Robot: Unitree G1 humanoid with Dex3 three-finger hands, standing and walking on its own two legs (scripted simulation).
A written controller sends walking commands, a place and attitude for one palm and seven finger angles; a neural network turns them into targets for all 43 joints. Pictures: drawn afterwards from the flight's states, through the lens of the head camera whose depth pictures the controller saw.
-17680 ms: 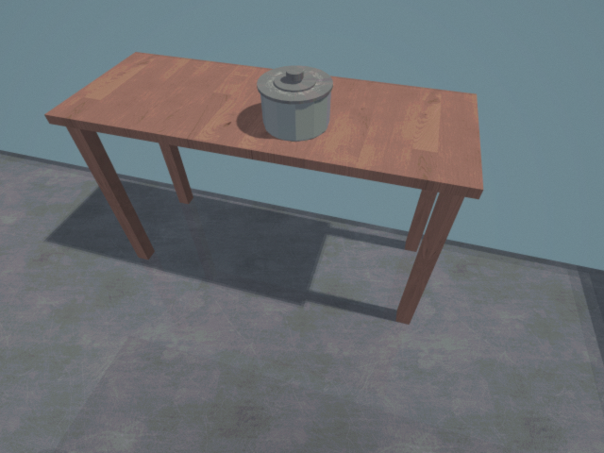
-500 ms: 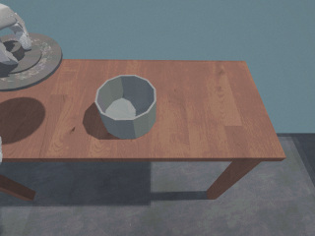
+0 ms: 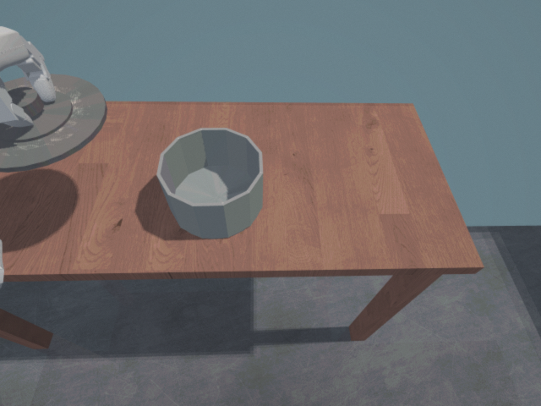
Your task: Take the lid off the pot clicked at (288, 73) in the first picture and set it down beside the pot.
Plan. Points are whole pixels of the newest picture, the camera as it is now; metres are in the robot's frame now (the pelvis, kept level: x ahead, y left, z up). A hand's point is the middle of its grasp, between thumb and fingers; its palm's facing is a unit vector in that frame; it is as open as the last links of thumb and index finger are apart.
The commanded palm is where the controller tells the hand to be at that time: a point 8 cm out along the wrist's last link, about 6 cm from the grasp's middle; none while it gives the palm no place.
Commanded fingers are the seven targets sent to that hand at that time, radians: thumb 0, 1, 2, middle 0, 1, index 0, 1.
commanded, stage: lower the lid onto the table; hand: left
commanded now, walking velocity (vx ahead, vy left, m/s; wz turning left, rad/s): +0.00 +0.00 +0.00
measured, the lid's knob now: (22, 102) +0.49 +0.32 +0.17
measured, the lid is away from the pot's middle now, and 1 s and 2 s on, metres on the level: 0.24 0.23 0.23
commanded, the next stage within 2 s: none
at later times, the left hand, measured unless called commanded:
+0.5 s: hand (36, 117) +0.47 +0.30 +0.16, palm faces -0.39 -0.08 -0.92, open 7.4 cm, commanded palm +0.49 +0.30 +0.23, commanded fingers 0.00 0.72 0.87 -0.91 -1.05 -0.87 -1.06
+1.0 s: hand (42, 138) +0.47 +0.31 +0.13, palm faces -0.44 -0.08 -0.90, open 7.4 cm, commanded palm +0.50 +0.31 +0.19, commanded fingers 0.00 0.72 0.87 -0.91 -1.05 -0.87 -1.06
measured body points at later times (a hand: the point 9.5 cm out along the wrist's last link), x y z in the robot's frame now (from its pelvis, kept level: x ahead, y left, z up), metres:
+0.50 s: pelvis +0.00 +0.00 +0.00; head +0.07 +0.01 +0.44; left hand +0.49 +0.30 +0.22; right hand +0.04 -0.28 -0.12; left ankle +0.02 +0.07 -0.74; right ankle -0.03 -0.15 -0.74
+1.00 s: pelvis +0.00 +0.00 -0.01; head +0.08 +0.01 +0.44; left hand +0.49 +0.31 +0.18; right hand +0.03 -0.29 -0.12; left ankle +0.02 +0.07 -0.74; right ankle -0.03 -0.15 -0.74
